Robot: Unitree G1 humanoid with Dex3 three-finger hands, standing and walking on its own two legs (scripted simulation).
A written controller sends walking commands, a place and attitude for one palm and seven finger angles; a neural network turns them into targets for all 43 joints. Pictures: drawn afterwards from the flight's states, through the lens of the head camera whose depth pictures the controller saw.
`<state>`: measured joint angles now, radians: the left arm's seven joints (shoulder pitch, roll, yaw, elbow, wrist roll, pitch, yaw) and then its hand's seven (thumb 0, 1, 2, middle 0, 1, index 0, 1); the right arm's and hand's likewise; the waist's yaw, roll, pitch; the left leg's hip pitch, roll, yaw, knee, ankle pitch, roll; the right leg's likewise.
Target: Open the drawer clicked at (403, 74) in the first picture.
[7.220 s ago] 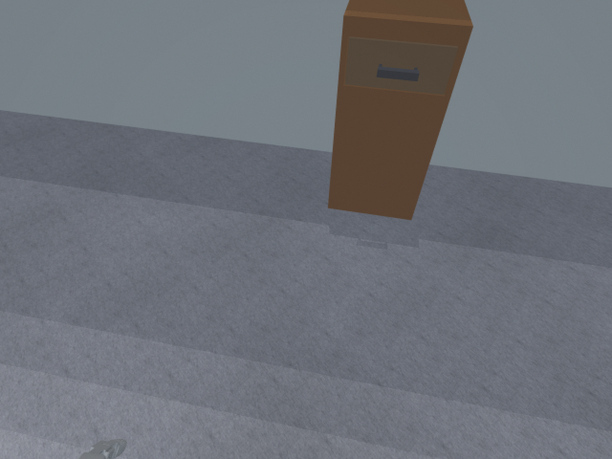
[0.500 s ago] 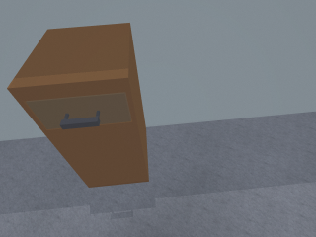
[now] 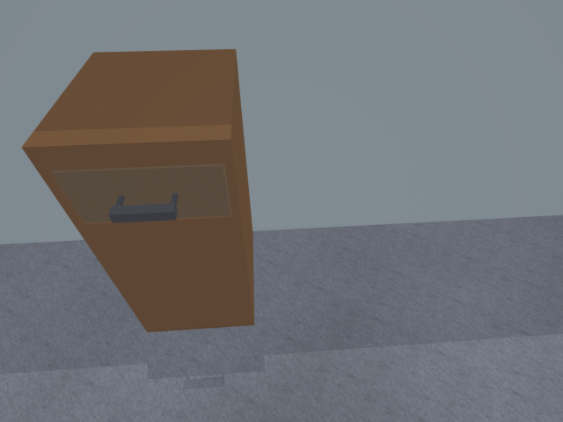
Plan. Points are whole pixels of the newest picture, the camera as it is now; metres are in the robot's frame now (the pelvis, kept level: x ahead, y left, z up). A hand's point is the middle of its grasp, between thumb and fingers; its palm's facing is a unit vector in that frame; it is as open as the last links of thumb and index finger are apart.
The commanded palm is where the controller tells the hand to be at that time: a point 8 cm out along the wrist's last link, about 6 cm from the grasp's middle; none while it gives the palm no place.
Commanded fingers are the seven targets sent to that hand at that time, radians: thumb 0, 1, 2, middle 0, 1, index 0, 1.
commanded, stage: look again from close up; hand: left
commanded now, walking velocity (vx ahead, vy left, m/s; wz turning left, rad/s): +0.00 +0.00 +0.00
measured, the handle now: (146, 205) +0.55 +0.34 -0.07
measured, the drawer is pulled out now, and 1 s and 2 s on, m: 0.00 0.00 0.00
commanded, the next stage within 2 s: shuffle to correct the standing spot in 0.52 s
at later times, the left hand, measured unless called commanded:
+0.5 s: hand out of the picture -0.03 +0.24 -0.19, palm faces +0.05 -0.98 -0.18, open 7.3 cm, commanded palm none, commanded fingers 0.00 0.90 0.90 -0.20 -0.30 -0.20 -0.30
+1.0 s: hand out of the picture -0.06 +0.24 -0.20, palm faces +0.15 -0.98 -0.12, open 7.3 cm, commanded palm none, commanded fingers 0.00 0.90 0.90 -0.20 -0.30 -0.20 -0.30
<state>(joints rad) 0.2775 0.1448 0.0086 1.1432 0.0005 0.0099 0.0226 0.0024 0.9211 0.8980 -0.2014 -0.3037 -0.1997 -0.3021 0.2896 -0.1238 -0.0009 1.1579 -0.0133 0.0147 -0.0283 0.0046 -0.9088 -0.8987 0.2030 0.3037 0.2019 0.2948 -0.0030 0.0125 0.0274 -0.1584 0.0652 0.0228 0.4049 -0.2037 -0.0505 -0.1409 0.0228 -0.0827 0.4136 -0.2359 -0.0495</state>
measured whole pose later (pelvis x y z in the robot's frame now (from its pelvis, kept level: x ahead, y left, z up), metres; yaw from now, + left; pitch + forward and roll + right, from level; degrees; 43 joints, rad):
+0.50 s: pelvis -0.03 +0.06 -0.01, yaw +1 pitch -3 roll -1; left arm 0.34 0.18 0.00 1.04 0.02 0.01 0.03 0.00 0.91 0.90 -0.20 -0.30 -0.20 -0.30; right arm 0.31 -0.16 0.00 1.03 -0.02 0.00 -0.02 0.01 -0.93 -0.90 0.20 0.30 0.20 0.30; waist 0.00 -0.03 -0.03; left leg -0.26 -0.03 0.04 0.52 -0.22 0.05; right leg -0.23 -0.06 -0.06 0.50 -0.23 0.02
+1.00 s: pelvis -0.01 +0.08 -0.01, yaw +6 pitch +0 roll -1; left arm 0.40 0.17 0.04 1.05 0.03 0.03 0.01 0.00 0.91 0.90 -0.20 -0.30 -0.20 -0.30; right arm 0.40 -0.14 -0.02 1.03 -0.03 -0.01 -0.01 0.01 -0.91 -0.90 0.20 0.30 0.20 0.29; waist -0.02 -0.06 -0.04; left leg -0.30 -0.04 0.06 0.60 -0.30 0.09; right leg -0.37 -0.08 -0.08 0.84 -0.44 -0.01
